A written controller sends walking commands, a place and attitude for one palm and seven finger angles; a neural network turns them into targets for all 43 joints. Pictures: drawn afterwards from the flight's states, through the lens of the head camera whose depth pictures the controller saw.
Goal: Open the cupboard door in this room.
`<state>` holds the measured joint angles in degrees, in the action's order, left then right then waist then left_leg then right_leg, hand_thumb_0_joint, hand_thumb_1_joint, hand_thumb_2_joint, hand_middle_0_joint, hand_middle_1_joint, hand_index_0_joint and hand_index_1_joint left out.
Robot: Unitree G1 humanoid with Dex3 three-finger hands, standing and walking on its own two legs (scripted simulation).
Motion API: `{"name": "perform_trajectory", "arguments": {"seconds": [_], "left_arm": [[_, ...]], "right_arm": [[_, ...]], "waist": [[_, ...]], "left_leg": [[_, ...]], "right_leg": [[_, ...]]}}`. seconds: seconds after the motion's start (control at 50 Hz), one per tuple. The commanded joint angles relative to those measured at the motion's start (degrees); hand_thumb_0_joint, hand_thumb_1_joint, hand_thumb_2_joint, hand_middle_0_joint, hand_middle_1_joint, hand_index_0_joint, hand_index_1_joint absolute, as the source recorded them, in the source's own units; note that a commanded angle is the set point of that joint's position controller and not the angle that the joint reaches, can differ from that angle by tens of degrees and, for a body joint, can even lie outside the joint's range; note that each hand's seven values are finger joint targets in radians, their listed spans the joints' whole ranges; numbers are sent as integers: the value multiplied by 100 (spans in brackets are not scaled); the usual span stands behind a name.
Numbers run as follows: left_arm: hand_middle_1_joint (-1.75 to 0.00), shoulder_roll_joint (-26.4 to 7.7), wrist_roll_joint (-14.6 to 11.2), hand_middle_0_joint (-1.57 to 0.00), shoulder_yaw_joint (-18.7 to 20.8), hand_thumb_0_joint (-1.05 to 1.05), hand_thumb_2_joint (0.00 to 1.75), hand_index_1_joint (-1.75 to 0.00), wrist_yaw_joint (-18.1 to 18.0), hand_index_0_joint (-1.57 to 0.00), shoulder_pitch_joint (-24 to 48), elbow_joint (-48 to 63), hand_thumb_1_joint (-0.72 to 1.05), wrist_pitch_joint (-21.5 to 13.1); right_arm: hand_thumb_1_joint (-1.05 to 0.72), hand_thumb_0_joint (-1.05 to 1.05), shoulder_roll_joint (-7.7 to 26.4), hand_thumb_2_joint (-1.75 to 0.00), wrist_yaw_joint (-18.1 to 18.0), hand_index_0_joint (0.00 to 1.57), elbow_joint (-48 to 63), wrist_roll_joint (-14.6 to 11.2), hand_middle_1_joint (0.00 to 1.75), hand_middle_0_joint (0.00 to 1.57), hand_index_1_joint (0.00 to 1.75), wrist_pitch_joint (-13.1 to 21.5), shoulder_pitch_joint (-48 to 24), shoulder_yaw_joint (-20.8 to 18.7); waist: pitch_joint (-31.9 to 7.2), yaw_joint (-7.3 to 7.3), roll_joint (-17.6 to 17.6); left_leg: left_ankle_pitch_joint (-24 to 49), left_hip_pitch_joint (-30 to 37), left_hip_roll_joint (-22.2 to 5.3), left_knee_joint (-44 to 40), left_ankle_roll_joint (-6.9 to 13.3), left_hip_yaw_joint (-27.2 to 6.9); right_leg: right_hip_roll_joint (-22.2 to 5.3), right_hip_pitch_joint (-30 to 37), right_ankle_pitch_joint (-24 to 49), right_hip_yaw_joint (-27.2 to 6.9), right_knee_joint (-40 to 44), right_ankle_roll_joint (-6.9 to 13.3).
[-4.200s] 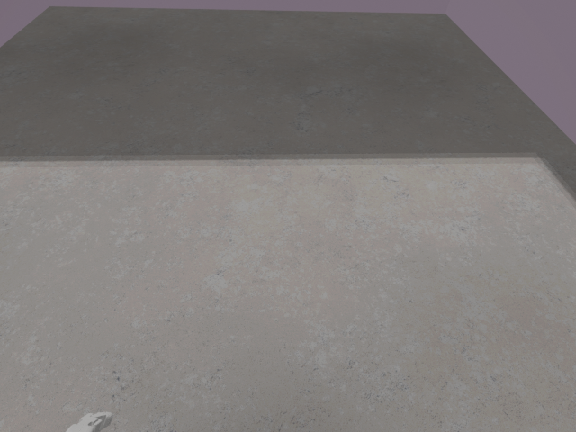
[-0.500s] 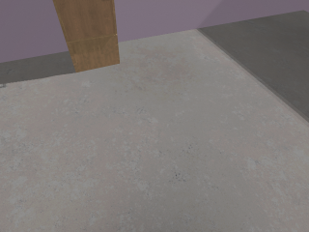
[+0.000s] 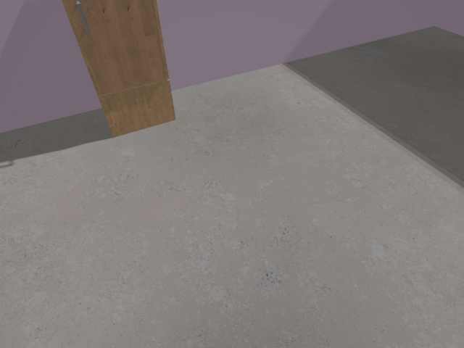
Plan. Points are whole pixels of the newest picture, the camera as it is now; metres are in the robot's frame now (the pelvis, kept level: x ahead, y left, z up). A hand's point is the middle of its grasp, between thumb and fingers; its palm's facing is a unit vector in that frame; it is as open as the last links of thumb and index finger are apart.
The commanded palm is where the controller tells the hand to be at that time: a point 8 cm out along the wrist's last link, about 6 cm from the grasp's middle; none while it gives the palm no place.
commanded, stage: turn or walk to find it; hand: left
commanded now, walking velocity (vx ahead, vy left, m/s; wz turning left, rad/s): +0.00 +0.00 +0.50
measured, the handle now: (82, 16) +1.53 +0.84 +0.01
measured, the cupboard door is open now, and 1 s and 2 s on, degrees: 0 0 0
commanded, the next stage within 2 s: stand and wait in 0.82 s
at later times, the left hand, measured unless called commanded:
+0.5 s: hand out of the picture +0.05 +0.21 -0.16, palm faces +0.23 -0.95 -0.23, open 7.4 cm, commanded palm none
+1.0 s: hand out of the picture -0.13 +0.11 -0.16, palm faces +0.50 -0.84 -0.23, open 7.4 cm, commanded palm none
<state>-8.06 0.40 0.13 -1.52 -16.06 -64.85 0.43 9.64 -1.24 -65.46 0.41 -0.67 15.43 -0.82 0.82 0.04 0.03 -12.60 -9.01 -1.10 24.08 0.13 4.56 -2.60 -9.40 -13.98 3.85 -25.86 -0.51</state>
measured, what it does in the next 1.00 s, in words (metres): steps on the spot, turning left: right foot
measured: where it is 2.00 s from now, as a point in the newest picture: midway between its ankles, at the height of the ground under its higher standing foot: outside the picture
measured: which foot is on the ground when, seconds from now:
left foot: down 0.00-0.58, up 0.60-1.00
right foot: down 0.00-0.26, up 0.28-0.58, down 0.60-1.00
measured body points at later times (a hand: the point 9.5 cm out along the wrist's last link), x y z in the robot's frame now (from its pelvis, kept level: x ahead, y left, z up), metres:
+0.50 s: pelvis -0.02 +0.00 +0.00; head +0.01 +0.01 +0.44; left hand +0.04 +0.26 -0.14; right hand +0.04 -0.23 -0.16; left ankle +0.01 +0.12 -0.74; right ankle -0.03 -0.13 -0.70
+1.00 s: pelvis +0.05 +0.02 -0.01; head +0.09 +0.03 +0.44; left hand -0.16 +0.16 -0.14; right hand +0.26 -0.15 -0.16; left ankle +0.05 +0.16 -0.71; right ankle -0.02 -0.13 -0.74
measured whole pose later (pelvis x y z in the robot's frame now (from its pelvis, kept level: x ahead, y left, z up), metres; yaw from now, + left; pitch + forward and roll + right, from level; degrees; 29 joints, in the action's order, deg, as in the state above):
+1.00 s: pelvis +0.05 +0.02 -0.01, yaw +25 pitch +0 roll +1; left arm -8.2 1.6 0.4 -1.7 -29.2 -62.4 -1.7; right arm 13.7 1.5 -56.8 1.0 -3.4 5.2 -2.0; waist 5.1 3.9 0.4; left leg -15.0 -27.0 -1.6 43.4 -0.8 4.2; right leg -5.2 0.5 -23.8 11.7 -24.0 -1.3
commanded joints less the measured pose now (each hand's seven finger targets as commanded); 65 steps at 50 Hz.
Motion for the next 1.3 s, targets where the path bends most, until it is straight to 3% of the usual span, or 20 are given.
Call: {"name": "perform_trajectory", "arguments": {"seconds": [0.0, 0.18, 0.22, 0.24, 0.28, 0.34, 0.46, 0.52, 0.54, 0.58, 0.6, 0.66, 0.7, 0.8, 0.96, 1.0, 1.02, 1.04, 1.12, 1.28], "left_arm": [[-30, -792, 8, -20, 210, 0, 90, -30, -82, -20, -218, 246, 90, -12], [-30, -1066, 92, -20, 487, 0, 90, -30, -97, -20, 310, 875, 90, 64], [-30, -914, 62, -20, 496, 0, 90, -30, -64, -20, 414, 1021, 90, 115], [-30, -706, 24, -20, 470, 0, 90, -30, -46, -20, 488, 1103, 90, 147], [-30, -657, 72, -20, 453, 0, 90, -30, -31, -20, 673, 1236, 90, 138], [-30, -605, 48, -20, 440, 0, 90, -30, 10, -20, 580, 1220, 90, 62], [-30, -593, -25, -20, 409, 0, 90, -30, -9, -20, 679, 1467, 90, 74], [-30, -701, -6, -20, 449, 0, 90, -30, 23, -20, 15, 1364, 90, 43], [-30, -853, 42, -20, 494, 0, 90, -30, 42, -20, -389, 1259, 90, 13], [-30, -1743, 154, -20, 599, 0, 90, -30, -1, -20, -527, 1385, 90, -23], [-30, -1648, 87, -20, 602, 0, 90, -30, -34, -20, -295, 1469, 90, -117], [-30, -1094, 89, -20, 392, 0, 90, -30, 37, -20, 252, 1395, 90, -366], [-30, -920, 89, -20, 341, 0, 90, -30, 46, -20, -168, 1231, 90, -450], [-30, -890, 125, -20, 265, 0, 90, -30, -25, -20, -1186, 805, 90, -458], [-30, -1085, 125, -20, 193, 0, 90, -30, -107, -20, -1387, 453, 90, -301], [-30, -1014, 50, -20, 163, 0, 90, -30, -126, -20, -1236, 457, 90, -272], [-30, -688, -33, -20, 114, 0, 90, -30, -114, -20, -1642, 462, 90, -264], [-30, -492, -4, -20, 79, 0, 90, -30, -145, -20, -1701, 459, 90, -249], [-30, -367, 32, -20, 118, 0, 90, -30, -90, -20, -1039, 291, 90, -41], [-30, -410, 102, -20, 304, 0, 90, -30, -32, -20, -537, 683, 90, 139]], "right_arm": [[-90, 0, 429, -90, -7, 20, 247, 38, 30, 20, 30, 28, 150, -95], [-90, 0, 334, -90, 80, 20, 638, 78, 30, 20, 30, -142, 509, -294], [-90, 0, 498, -90, 101, 20, 710, 111, 30, 20, 30, -89, 717, -333], [-90, 0, 829, -90, 78, 20, 766, 156, 30, 20, 30, -60, 757, -394], [-90, 0, 987, -90, -11, 20, 810, 127, 30, 20, 30, 28, 768, -438], [-90, 0, 1009, -90, -41, 20, 973, 129, 30, 20, 30, 69, 353, -440], [-90, 0, 1212, -90, -1, 20, 1183, 146, 30, 20, 30, -21, 247, -531], [-90, 0, 1230, -90, 71, 20, 1382, 151, 30, 20, 30, -70, -85, -570], [-90, 0, 1121, -90, 89, 20, 1477, 134, 30, 20, 30, -100, -261, -575], [-90, 0, 586, -90, 152, 20, 1824, 143, 30, 20, 30, -85, -601, -471], [-90, 0, 931, -90, 207, 20, 1882, 195, 30, 20, 30, -109, -852, -540], [-90, 0, 828, -90, 360, 20, 1540, 204, 30, 20, 30, -114, -479, -504], [-90, 0, 719, -90, 386, 20, 1436, 177, 30, 20, 30, -77, -424, -475], [-90, 0, 621, -90, 340, 20, 1530, 124, 30, 20, 30, -124, -1051, -327], [-90, 0, 454, -90, 200, 20, 1259, 53, 30, 20, 30, 5, -1097, -71], [-90, 0, 835, -90, 108, 20, 856, 109, 30, 20, 30, 116, 68, -163], [-90, 0, 1369, -90, 71, 20, 777, 130, 30, 20, 30, 165, 472, -278], [-90, 0, 1554, -90, 23, 20, 701, -18, 30, 20, 30, 145, 632, -310], [-90, 0, 853, -90, -60, 20, 839, -12, 30, 20, 30, 201, -616, -136], [-90, 0, 841, -90, 42, 20, 1039, 74, 30, 20, 30, 70, -697, -332]], "waist": [[523, 77, -41], [263, -106, -581], [287, -196, 472], [449, -258, 1543], [268, -248, 1495], [-249, -128, 870], [-470, -202, 769], [-671, 59, 881], [-608, 251, 608], [165, 475, -1679], [476, 377, -1278], [848, -129, -686], [639, -50, -735], [454, 194, -862], [134, 91, -1282], [-639, -418, -736], [-1384, -398, 571], [-1507, -362, 928], [-18, 19, 528], [312, 52, 717]], "left_leg": [[38, -673, -389, -232, 81, -557], [-651, -832, -263, 1335, -21, -277], [-156, -863, -644, 246, 190, -1152], [-626, -1128, -1232, -739, 515, -2411], [-237, -948, -1625, -1173, 1042, -3260], [795, -351, -1284, -714, 1019, -2528], [1718, -103, -1121, -461, 1041, -2688], [-31, -689, -744, -463, 716, -2508], [-1209, -1518, -406, -155, 451, -2248], [-1888, -3901, 546, 2860, -175, -777], [-1527, -3648, 105, 3590, -89, -1077], [-200, -3333, -80, 4306, -189, -819], [138, -3270, -106, 4329, -246, -637], [-166, -3379, -131, 3994, -308, -332], [-67, -1101, 333, 1161, 25, 393], [2050, 867, -152, 132, 171, 146], [4953, 2609, -1612, 766, 837, -1418], [6360, 2159, -2319, 537, 1353, -1703], [3483, -142, -1614, -427, 1029, -1050], [281, -1034, -1298, -1073, 995, -1409]], "right_leg": [[-635, -352, -337, -451, 566, 87], [-1589, -1115, -964, -552, 604, 583], [-894, -1385, -1227, 232, -526, 131], [-210, -1603, -1438, 576, -1671, -155], [-139, -1939, -1679, -118, -3402, -97], [-149, -1958, -1342, -294, -3342, -175], [129, -1276, -1334, -293, -1874, -222], [265, -74, -806, -73, -480, -182], [121, 857, -674, -105, 379, -101], [-2478, 1077, -2988, -3136, 1963, 744], [-2589, 119, -3366, -3278, 2289, 763], [-1513, -107, -1386, -1344, 1916, 364], [-1289, 365, -251, -725, 1703, 316], [-1407, 1276, 3431, -121, 900, 389], [-1235, 945, 5461, 226, -189, 417], [-999, 306, 4136, 435, -1677, 103], [-423, -1323, 631, 554, -2882, -166], [-197, -1252, -2335, 30, -3795, -158], [-539, -1093, -1577, -277, -3360, -296], [-363, -1109, -991, -51, -2587, -316]]}}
